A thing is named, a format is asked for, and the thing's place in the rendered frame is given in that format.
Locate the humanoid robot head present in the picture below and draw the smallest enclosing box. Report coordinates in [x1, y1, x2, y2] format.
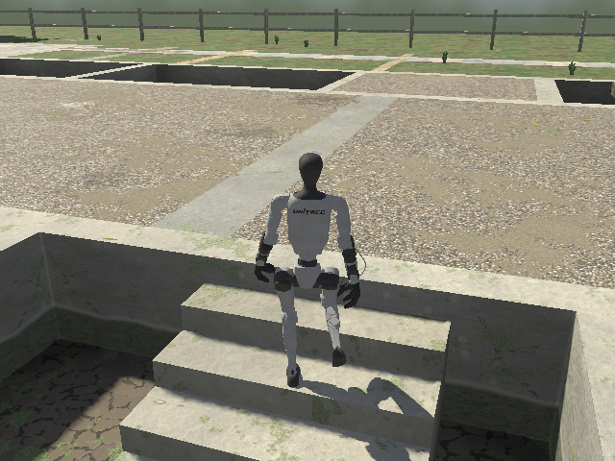
[293, 153, 327, 200]

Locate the left robot upper arm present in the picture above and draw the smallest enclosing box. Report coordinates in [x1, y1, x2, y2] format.
[263, 193, 289, 245]

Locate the robot right hand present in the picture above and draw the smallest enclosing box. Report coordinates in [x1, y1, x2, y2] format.
[337, 282, 360, 309]

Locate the robot left hand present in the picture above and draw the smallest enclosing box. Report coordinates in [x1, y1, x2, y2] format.
[254, 263, 276, 282]

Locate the right robot upper arm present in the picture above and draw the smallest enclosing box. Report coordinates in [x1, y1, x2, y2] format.
[330, 195, 353, 250]

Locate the robot left forearm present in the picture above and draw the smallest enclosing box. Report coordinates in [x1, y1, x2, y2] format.
[256, 230, 273, 266]

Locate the left robot thigh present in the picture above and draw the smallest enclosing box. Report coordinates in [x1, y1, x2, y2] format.
[274, 267, 298, 328]

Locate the robot right forearm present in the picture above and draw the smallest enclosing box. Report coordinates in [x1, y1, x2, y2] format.
[342, 236, 359, 284]

